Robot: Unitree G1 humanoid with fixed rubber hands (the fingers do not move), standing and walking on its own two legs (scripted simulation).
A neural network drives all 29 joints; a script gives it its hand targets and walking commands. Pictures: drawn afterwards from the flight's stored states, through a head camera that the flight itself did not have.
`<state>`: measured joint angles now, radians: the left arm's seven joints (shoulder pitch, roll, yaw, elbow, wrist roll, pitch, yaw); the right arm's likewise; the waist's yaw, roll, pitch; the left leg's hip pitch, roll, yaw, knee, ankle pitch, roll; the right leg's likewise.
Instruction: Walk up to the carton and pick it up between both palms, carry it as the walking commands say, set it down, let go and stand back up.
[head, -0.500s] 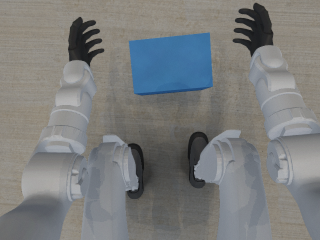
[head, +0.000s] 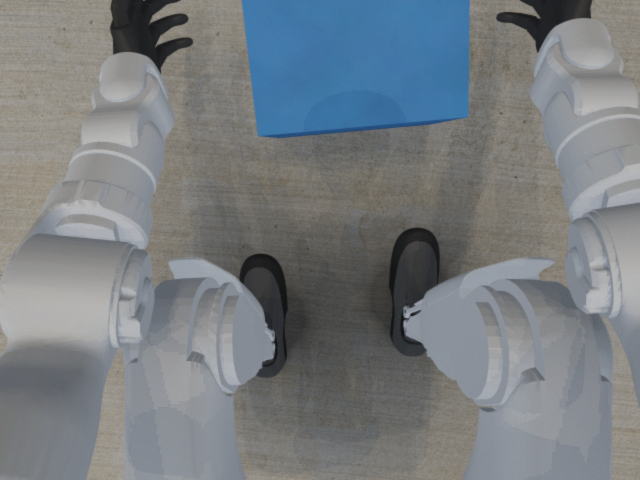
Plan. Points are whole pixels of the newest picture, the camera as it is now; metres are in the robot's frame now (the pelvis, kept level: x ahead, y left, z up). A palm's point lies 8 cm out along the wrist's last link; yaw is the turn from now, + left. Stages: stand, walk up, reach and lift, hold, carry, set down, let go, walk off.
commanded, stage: reach and lift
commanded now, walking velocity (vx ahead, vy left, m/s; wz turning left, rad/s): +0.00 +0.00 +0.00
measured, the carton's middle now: (353, 67) +0.50 -0.04 -0.28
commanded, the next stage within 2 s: none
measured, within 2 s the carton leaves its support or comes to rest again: leaves its support in 1.56 s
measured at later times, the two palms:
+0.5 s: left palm (158, 48) +0.52 +0.15 -0.19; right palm (539, 18) +0.52 -0.22 -0.20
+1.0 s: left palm (198, 40) +0.53 +0.12 -0.20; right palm (512, 14) +0.53 -0.20 -0.21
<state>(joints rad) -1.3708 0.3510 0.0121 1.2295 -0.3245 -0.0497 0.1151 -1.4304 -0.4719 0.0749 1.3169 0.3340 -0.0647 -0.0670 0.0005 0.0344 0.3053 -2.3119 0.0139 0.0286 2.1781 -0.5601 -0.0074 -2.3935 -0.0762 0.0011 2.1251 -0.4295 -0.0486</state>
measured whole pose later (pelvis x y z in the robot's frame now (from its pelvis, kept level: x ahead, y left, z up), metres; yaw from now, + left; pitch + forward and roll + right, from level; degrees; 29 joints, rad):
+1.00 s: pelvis +0.00 +0.00 +0.00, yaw +0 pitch +41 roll +2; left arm -1.49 0.24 0.00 1.31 -0.27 -0.11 0.18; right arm -1.54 -0.38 0.13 1.39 0.35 -0.13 -0.12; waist -0.01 0.03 0.34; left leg -2.33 0.00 0.03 2.17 -0.55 -0.01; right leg -2.40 -0.07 0.00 2.12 -0.43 -0.04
